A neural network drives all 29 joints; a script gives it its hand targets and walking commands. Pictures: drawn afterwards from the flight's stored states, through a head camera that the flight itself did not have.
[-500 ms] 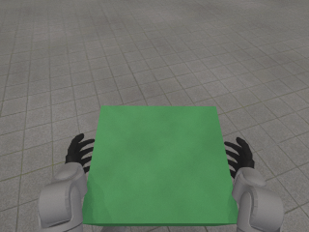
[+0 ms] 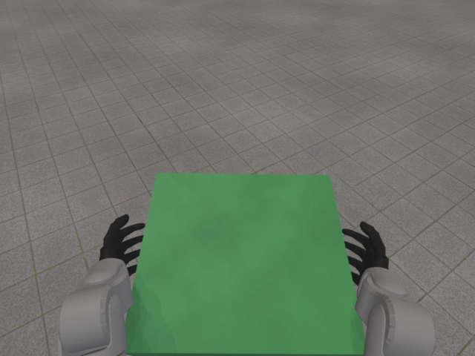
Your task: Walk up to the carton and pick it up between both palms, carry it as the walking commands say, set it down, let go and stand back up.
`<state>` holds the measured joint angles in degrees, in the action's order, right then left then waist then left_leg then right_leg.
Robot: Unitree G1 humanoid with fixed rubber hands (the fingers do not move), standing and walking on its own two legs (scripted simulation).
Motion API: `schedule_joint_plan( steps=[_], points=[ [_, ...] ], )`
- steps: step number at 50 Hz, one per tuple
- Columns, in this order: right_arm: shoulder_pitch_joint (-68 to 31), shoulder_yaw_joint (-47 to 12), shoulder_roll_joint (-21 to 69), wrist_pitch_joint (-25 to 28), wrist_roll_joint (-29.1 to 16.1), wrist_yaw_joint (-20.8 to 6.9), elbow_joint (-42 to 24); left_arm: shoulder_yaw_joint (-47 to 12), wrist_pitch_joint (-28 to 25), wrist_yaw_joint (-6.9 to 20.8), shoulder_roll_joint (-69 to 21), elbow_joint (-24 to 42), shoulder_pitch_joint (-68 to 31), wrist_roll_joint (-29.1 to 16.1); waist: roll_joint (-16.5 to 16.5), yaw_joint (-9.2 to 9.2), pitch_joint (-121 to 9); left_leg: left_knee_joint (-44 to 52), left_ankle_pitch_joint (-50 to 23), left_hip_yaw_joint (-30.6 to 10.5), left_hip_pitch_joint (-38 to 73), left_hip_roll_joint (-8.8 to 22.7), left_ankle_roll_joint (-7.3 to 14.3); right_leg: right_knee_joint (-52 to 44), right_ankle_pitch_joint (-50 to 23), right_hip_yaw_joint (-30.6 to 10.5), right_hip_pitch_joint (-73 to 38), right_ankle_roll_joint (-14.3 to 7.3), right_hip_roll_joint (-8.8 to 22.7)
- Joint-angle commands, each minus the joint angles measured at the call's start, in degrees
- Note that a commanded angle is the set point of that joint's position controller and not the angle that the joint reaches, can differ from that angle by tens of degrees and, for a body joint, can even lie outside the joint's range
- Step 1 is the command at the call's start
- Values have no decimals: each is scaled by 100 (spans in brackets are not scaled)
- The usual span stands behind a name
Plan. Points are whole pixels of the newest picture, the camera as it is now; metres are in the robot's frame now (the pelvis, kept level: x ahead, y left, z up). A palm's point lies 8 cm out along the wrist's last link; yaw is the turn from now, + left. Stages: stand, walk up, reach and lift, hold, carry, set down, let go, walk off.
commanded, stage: carry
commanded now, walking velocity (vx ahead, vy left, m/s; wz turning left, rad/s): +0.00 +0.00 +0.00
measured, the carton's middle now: (242, 266) +0.27 +0.01 +0.02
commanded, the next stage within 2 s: none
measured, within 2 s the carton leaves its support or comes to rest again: neither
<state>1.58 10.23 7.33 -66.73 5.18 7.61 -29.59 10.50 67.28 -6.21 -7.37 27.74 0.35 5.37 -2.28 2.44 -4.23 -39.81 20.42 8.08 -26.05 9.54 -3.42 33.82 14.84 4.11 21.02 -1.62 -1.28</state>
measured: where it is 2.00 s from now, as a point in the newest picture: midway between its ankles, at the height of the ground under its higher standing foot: outside the picture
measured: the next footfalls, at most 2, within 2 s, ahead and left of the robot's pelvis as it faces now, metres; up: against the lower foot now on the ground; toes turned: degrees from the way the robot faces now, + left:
left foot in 0.14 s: +0.04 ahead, +0.11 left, +0.00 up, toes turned +1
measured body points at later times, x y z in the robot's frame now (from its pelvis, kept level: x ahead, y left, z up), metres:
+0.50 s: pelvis -0.07 -0.02 +0.01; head -0.09 +0.00 +0.46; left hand +0.17 +0.18 +0.07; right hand +0.17 -0.20 +0.09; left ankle +0.00 +0.10 -0.72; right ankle +0.03 -0.10 -0.72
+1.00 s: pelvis -0.05 +0.01 +0.00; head -0.07 +0.02 +0.45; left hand +0.18 +0.20 +0.06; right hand +0.19 -0.18 +0.08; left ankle +0.00 +0.10 -0.72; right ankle +0.03 -0.10 -0.72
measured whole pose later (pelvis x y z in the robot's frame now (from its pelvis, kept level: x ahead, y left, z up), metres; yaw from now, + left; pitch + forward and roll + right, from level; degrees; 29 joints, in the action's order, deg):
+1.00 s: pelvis -0.05 +0.01 +0.00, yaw +0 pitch +2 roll -1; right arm 0.7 10.8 7.3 -67.9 5.2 7.3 -27.1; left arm 10.9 68.1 -6.2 -7.3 24.9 0.0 6.1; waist 0.2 0.3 -5.2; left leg -35.3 13.6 10.8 -23.9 5.2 2.3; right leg 30.2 8.2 4.1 24.3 -1.4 -0.5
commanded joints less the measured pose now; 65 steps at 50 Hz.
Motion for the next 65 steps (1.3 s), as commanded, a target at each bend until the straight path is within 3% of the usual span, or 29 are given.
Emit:
schedule_joint_plan(
  steps=[1,4,5,6,8,10,11,12,14,15,16,18,20,23,26,30,34,37,41,42,44,48,52,53,54,58,61,62,65],
  points=[
    [-3481,-4772,4402,-42,-2338,-1300,-1270,-4650,37,1406,-4863,746,-2921,-2461,1503,-189,-1457,-810,608,-9,128,-209,-88,-1790,210,-1555,-597,-498,1717],
    [-3723,-4848,4648,-135,-2477,-1398,-853,-4525,-13,1332,-4762,874,-3327,-2291,1186,-166,-1136,-214,234,240,733,-412,61,-2077,1474,-1428,68,-340,1653],
    [-3902,-4972,4584,-88,-2568,-1376,-1290,-4450,-22,1347,-4725,756,-3032,-2241,1626,-166,-1318,237,109,244,793,-410,52,-1936,1048,-1208,-322,-253,1489],
    [-3794,-4825,4696,-122,-2565,-1398,-1012,-4624,-29,1289,-4892,964,-3412,-2360,958,-218,-1336,1024,59,252,1064,-437,98,-1669,971,-1226,-300,-278,1433],
    [-3821,-4797,4545,-181,-2568,-1413,-888,-4444,46,1251,-4645,687,-3117,-2183,646,-157,-1792,1014,-220,24,1553,-181,181,-1653,976,-1163,-198,-96,1333],
    [-3552,-4556,4713,-154,-2453,-1447,-654,-4691,55,1267,-4771,1062,-3572,-2312,-226,-203,-1342,1730,893,-617,845,32,335,-1434,1197,-842,57,12,860],
    [-3589,-4544,4691,-146,-2457,-1455,-609,-4698,81,1228,-4778,919,-3585,-2242,-277,-213,-1204,1949,1301,-694,663,114,353,-1312,1240,-718,-48,50,737],
    [-3640,-4552,4589,-182,-2388,-1411,-653,-4568,130,1244,-4777,667,-3363,-2175,228,-156,-1069,1727,1071,-575,377,-9,307,-1500,1163,-943,-109,-13,810],
    [-3863,-4564,4578,-170,-2429,-1427,-754,-4575,134,1204,-4754,716,-3540,-2205,329,-166,-1157,1106,637,-119,965,-345,179,-1947,1682,-1354,233,-67,1062],
    [-3617,-4489,4676,-161,-2398,-1403,-704,-4649,142,1242,-4899,721,-3431,-2323,65,-202,-1381,1057,438,-6,1071,-364,240,-1903,1493,-1101,43,14,1100],
    [-3695,-4513,4592,-206,-2371,-1357,-738,-4513,191,1256,-4770,539,-3364,-2235,697,-181,-1273,997,670,-6,1023,-455,248,-2171,1984,-1306,173,35,1105],
    [-3832,-4564,4637,-174,-2397,-1364,-838,-4493,159,1265,-4835,582,-3376,-2241,664,-201,-1517,1260,786,-47,1207,-448,339,-2053,2002,-962,124,119,960],
    [-3576,-4462,4760,-189,-2391,-1432,-530,-4585,116,1226,-4852,792,-3545,-2227,406,-219,-1447,1021,678,340,1665,-638,320,-2303,1925,-830,549,270,861],
    [-3724,-4487,4737,-127,-2386,-1391,-790,-4591,118,1257,-4993,702,-3432,-2244,437,-231,-1681,1629,966,-164,1477,-353,471,-1888,1409,-489,171,369,603],
    [-3589,-4489,4773,-142,-2363,-1330,-766,-4663,126,1260,-5052,740,-3411,-2352,4,-191,-1798,2052,1112,-730,873,147,452,-952,323,-434,-541,148,418],
    [-3765,-4537,4603,-85,-2377,-1354,-883,-4634,86,1251,-5040,705,-3363,-2213,-621,-117,-1528,2629,2082,-1043,38,499,469,57,367,-177,-643,0,178],
    [-3627,-4552,4659,-127,-2267,-1309,-932,-4573,111,1325,-4989,682,-3361,-2339,732,-150,-1311,1056,1172,-305,499,-240,262,-1751,1609,-1178,56,-62,821],
    [-3783,-4746,4811,-13,-2332,-1326,-1195,-4648,-3,1366,-5200,724,-3251,-2438,887,-212,-1808,582,-107,-120,1289,-365,332,-1964,1452,-1427,123,-198,1116],
    [-3813,-4736,4833,-31,-2368,-1280,-1149,-4615,-39,1328,-4991,998,-3387,-2424,817,-177,-1852,599,150,19,1523,-423,359,-1995,1535,-1144,273,-27,939],
    [-3614,-4743,4902,-9,-2361,-1309,-1089,-4685,-58,1332,-5119,886,-3175,-2428,664,-224,-1728,1053,-177,-297,1346,-155,393,-1575,1027,-968,37,-123,928],
    [-3452,-4589,4711,51,-2266,-1361,-844,-4764,-82,1325,-4932,1047,-3446,-2394,-121,-238,-1644,1701,810,-849,1210,171,513,-1055,882,-729,348,-16,681],
    [-3364,-4622,4600,-9,-2221,-1264,-728,-4502,-22,1263,-4832,645,-2994,-2236,307,-185,-1771,1562,362,-720,757,134,423,-1086,288,-694,-348,-55,677],
    [-3334,-4383,4554,-18,-2175,-1307,-646,-4682,-10,1242,-4920,803,-3319,-2272,-423,-173,-1711,1636,248,-760,1045,193,451,-905,-10,-708,-139,-65,685],
    [-3388,-4526,4612,16,-2233,-1308,-702,-4600,-28,1241,-4870,772,-3196,-2242,-102,-162,-1796,1487,125,-746,1048,219,450,-995,-158,-781,-272,-113,699],
    [-3723,-4675,4771,32,-2452,-1304,-1197,-4771,-44,1213,-4995,1255,-3571,-2413,-129,-177,-1804,1677,119,-852,1206,358,435,-797,-157,-631,-95,-105,637],
    [-3623,-4545,4596,21,-2308,-1316,-905,-4612,-13,1219,-4956,724,-3372,-2235,-154,-164,-1558,1996,620,-957,928,444,443,-543,-205,-410,-263,-57,433],
    [-3663,-4573,4631,9,-2205,-1266,-740,-4496,29,1291,-4946,394,-3202,-2208,89,-113,-1383,1617,197,-690,893,249,421,-930,-316,-638,-298,-73,608],
    [-3590,-4474,4654,44,-2183,-1275,-791,-4660,-6,1278,-5090,546,-3328,-2322,-231,-139,-1774,1614,28,-776,1132,281,406,-695,-375,-597,-376,-72,608],
    [-3612,-4539,4822,106,-2259,-1355,-913,-4774,-93,1327,-5148,880,-3600,-2444,-128,-137,-1897,1298,-1446,-616,1447,332,398,-550,-1025,-503,-366,-30,633]
  ],
)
